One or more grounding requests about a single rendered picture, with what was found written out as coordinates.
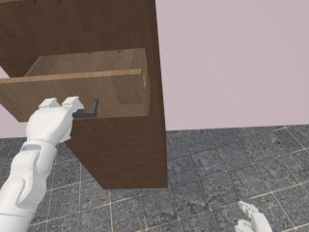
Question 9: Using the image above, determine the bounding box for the cabinet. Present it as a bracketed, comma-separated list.
[0, 0, 168, 189]

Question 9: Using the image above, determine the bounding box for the handle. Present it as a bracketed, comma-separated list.
[71, 99, 99, 119]

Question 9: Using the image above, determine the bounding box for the left robot forearm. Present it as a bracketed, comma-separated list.
[0, 139, 57, 232]

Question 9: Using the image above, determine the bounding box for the right robot hand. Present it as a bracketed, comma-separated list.
[235, 201, 272, 232]

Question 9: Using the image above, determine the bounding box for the drawer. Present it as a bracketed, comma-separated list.
[0, 47, 151, 123]

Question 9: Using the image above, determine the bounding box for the left robot hand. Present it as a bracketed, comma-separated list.
[26, 96, 84, 147]

